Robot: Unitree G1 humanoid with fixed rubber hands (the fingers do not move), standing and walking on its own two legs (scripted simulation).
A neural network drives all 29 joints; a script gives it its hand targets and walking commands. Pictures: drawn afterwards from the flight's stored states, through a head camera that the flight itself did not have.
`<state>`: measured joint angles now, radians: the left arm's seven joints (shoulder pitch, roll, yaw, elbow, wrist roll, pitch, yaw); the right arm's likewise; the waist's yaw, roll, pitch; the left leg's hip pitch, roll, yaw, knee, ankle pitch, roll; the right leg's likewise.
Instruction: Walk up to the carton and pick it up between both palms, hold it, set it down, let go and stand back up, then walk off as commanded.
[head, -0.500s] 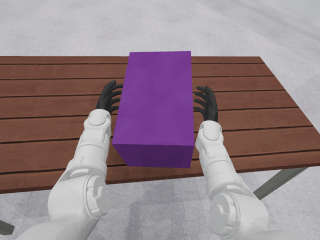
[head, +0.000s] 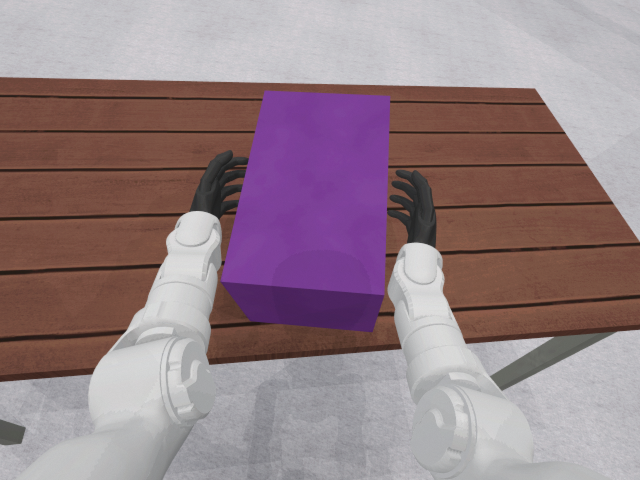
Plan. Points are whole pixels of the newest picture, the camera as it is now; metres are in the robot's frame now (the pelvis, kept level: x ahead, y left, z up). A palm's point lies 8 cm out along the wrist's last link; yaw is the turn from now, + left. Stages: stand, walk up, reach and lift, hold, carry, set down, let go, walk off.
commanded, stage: set down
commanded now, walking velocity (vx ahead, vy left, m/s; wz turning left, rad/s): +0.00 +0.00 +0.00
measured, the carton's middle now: (318, 211) +0.46 -0.02 +0.02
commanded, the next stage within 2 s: none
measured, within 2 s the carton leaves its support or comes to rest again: neither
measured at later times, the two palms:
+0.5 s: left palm (212, 210) +0.45 +0.13 +0.04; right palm (411, 241) +0.39 -0.14 +0.04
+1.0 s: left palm (220, 210) +0.46 +0.12 +0.03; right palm (414, 250) +0.38 -0.15 +0.03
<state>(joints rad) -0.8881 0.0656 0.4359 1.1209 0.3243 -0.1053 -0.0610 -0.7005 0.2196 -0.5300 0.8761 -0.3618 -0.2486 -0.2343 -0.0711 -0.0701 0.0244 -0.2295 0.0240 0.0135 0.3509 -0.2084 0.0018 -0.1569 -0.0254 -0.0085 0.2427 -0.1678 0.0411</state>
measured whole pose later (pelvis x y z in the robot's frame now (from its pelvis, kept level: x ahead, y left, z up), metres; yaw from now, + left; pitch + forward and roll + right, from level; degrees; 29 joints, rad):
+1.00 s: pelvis +0.00 +0.00 +0.00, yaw +0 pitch +13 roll -1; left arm -1.01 0.11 0.45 1.34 0.32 -0.21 -0.08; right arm -0.70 0.26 -0.68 0.88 -0.48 -0.29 -0.23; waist -0.07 -0.08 -0.03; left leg -0.37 0.02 0.02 0.35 -0.20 0.00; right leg -0.32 -0.03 -0.01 0.27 -0.16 0.04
